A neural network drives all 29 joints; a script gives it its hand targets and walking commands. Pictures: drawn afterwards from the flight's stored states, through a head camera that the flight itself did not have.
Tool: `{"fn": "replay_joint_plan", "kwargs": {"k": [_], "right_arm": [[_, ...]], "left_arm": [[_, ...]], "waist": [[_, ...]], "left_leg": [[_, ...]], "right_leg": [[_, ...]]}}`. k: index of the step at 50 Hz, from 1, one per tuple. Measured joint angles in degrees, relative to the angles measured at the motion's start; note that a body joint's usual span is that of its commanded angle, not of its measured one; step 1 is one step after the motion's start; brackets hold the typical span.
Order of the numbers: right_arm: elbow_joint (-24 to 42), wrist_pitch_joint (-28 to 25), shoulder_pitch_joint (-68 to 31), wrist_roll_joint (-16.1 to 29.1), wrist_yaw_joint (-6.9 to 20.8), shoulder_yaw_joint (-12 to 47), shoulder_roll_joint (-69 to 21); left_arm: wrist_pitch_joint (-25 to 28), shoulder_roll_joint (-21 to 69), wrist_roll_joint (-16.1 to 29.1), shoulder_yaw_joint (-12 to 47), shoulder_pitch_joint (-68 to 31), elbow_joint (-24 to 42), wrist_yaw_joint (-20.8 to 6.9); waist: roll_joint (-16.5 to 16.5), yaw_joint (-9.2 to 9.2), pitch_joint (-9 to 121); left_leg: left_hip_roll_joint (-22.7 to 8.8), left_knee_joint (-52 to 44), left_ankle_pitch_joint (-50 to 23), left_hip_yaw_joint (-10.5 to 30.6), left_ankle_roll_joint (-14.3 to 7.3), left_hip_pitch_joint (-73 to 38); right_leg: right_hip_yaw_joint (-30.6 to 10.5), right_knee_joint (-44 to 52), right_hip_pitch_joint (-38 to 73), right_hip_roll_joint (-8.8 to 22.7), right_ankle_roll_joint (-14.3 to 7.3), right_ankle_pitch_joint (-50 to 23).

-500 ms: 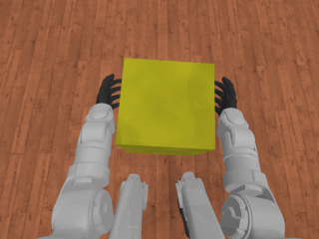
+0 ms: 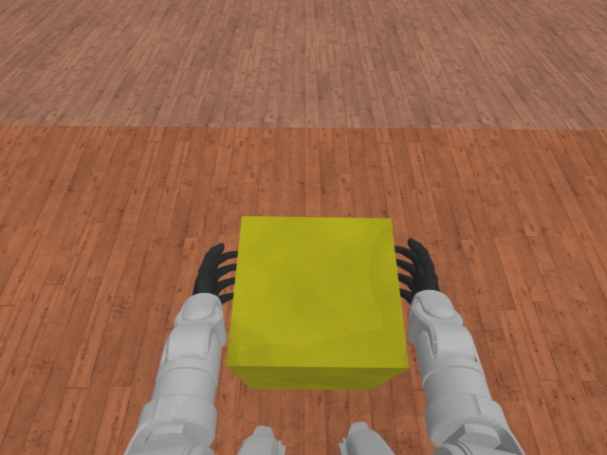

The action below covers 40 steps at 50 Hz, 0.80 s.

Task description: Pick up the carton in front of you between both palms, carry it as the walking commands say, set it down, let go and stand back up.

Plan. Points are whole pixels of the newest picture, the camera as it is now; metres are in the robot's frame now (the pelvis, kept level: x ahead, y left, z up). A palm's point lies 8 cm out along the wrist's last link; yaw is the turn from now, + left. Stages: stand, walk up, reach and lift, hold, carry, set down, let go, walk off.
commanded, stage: reach and lift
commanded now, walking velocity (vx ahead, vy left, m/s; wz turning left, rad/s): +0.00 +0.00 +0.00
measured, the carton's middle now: (313, 312) +0.36 -0.01 -0.10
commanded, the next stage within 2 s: hold in 1.46 s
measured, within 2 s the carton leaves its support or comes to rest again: neither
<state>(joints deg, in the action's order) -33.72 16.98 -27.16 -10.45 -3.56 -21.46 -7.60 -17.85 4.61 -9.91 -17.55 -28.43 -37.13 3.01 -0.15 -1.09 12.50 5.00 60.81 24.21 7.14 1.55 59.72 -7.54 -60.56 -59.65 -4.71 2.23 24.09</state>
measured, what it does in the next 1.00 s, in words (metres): rises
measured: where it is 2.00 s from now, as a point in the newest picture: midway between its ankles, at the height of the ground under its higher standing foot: outside the picture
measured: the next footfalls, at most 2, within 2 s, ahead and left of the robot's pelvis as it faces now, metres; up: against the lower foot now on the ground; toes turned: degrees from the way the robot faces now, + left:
none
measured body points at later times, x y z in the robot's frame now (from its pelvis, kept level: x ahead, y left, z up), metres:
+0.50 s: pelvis +0.03 +0.00 +0.08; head +0.00 +0.00 +0.53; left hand +0.33 +0.15 +0.09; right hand +0.33 -0.16 +0.10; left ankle +0.04 +0.13 -0.66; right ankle +0.04 -0.13 -0.66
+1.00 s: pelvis +0.02 +0.00 +0.09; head -0.01 +0.00 +0.53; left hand +0.33 +0.15 +0.10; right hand +0.33 -0.16 +0.11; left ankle +0.04 +0.13 -0.66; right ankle +0.04 -0.13 -0.66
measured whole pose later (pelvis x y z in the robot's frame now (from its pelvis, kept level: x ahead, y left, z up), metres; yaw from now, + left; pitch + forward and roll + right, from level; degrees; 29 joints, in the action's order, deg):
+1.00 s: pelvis +0.02 +0.00 +0.09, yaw +0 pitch -4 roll +0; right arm -22.0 35.1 -18.9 -17.4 0.3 -17.8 -9.7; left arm -36.4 9.4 -17.2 -16.8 -18.0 -22.0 -0.1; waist 0.0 -0.2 0.8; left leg 2.4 24.9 12.3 8.1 0.8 9.0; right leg -8.0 -24.9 -9.0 -2.4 0.8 12.3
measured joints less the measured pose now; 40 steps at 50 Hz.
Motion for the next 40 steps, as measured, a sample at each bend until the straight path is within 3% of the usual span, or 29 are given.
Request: {"fn": "replay_joint_plan", "kwargs": {"k": [11, 23, 31, 40], "right_arm": [[4.0, 3.4, 8.4, -0.6, 0.7, 2.9, -1.2], [10.8, 13.3, 13.3, -2.2, 1.9, 7.2, -0.8], [9.5, 16.9, 10.0, -6.2, 3.3, 4.7, -1.6], [10.3, 16.9, 7.6, -7.0, 3.7, 2.8, -2.3]], "left_arm": [[-3.8, 2.0, -0.9, 1.8, 9.3, 5.7, -0.4], [-13.5, 3.6, -2.9, 4.4, 16.0, 14.6, -0.7], [-17.3, 4.2, -5.9, 1.9, 12.7, 13.3, -2.2], [-17.7, 4.5, -6.8, 0.3, 9.8, 13.8, -2.9]], "waist": [[-0.3, 0.17, -3.0], [0.2, 0.67, -6.0], [0.0, 0.88, -9.4], [0.1, 0.9, -11.7]], "left_leg": [[-1.1, -17.5, -4.8, 0.7, -0.5, -23.0], [-2.3, -33.0, -9.9, 1.1, -0.8, -44.9], [-2.4, -34.3, -11.0, 1.1, -0.7, -49.1], [-2.5, -33.6, -11.3, 1.0, -0.6, -48.6]], "right_leg": [[-0.6, 17.4, 22.9, 1.0, -0.8, -4.8], [-1.0, 33.0, 44.8, 2.0, -1.3, -10.0], [-0.8, 34.0, 48.9, 2.1, -1.4, -11.0], [-0.6, 33.5, 48.5, 2.0, -1.4, -11.4]]}}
